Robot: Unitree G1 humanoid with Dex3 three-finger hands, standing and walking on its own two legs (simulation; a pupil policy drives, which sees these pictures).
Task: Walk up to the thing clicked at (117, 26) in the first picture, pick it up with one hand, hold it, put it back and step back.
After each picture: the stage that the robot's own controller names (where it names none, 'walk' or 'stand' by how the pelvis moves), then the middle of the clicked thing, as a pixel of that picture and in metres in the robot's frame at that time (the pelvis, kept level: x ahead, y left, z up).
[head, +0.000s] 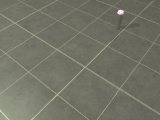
stand; (118, 20) +1.71 -0.49 -0.66
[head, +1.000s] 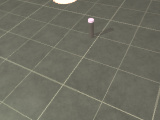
walk; (91, 28) +1.62 -0.02 -0.63
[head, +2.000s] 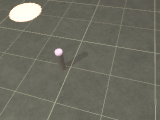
walk; (60, 60) +1.04 +0.25 -0.65
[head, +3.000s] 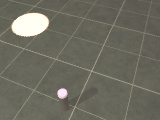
walk; (63, 100) +0.60 +0.18 -0.64
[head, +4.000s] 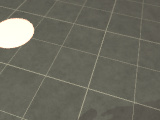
stand; out of the picture +0.34 +0.12 -0.63
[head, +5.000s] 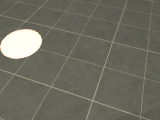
stand; out of the picture +0.30 +0.14 -0.65
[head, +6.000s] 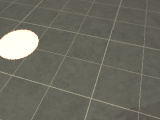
stand; out of the picture +0.30 +0.14 -0.66
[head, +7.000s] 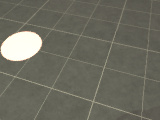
stand; out of the picture +0.29 +0.14 -0.66
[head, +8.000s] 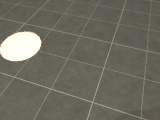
stand; out of the picture +0.29 +0.14 -0.66
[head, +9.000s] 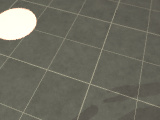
go down; out of the picture +0.31 +0.14 -0.64
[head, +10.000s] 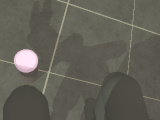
go down; (28, 69) +0.41 +0.14 -0.23
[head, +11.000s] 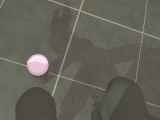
close in; (39, 72) +0.41 +0.12 -0.25
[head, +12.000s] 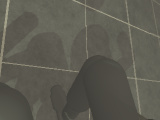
close in; out of the picture +0.41 +0.17 -0.17
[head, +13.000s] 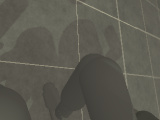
close; out of the picture +0.43 +0.17 -0.17
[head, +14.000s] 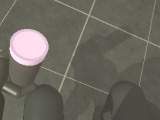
lift; (24, 69) +0.34 +0.19 -0.01
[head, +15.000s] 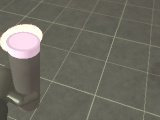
hold; (26, 77) +0.32 +0.16 +0.12
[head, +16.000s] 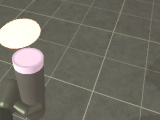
hold; (32, 89) +0.31 +0.16 +0.07
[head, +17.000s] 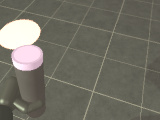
hold; (32, 86) +0.31 +0.16 +0.07
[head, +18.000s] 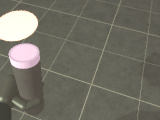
crouch; (30, 84) +0.33 +0.17 +0.05
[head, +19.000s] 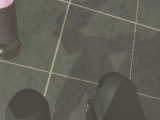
lower; (3, 27) +0.49 +0.16 -0.03
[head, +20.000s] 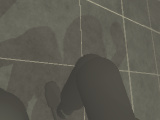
lower; out of the picture +0.46 +0.21 -0.17
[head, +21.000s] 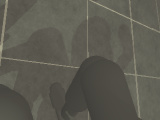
lower; out of the picture +0.45 +0.19 -0.16
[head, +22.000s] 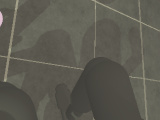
lower; out of the picture +0.44 +0.18 -0.15
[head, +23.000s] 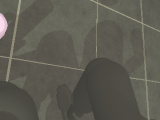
lower; out of the picture +0.43 +0.18 -0.15
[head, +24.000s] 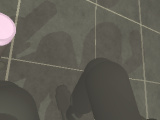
loosen; out of the picture +0.42 +0.16 -0.15
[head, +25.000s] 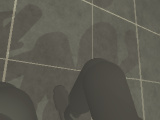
withdraw; out of the picture +0.42 +0.18 -0.18
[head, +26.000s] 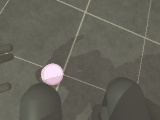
walk; (46, 74) +0.39 +0.12 -0.23
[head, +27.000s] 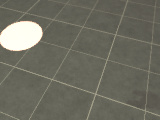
stand; out of the picture +0.18 +0.02 -0.68
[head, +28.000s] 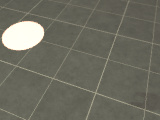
stand; out of the picture +0.20 +0.03 -0.69
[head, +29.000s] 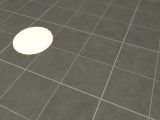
stand; out of the picture +0.20 +0.01 -0.73
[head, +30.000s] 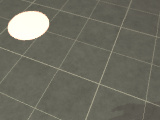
walk; out of the picture +0.23 -0.01 -0.73
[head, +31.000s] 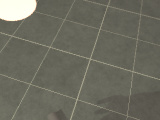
walk; out of the picture +0.29 +0.12 -0.73
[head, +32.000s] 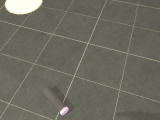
walk; (55, 100) +0.54 +0.24 -0.72
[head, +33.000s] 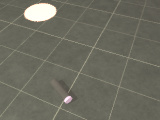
stand; (60, 90) +0.78 +0.21 -0.72
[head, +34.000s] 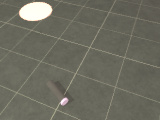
stand; (57, 92) +0.75 +0.22 -0.75
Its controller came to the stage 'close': yes
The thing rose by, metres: 0.72
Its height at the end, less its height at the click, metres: -0.09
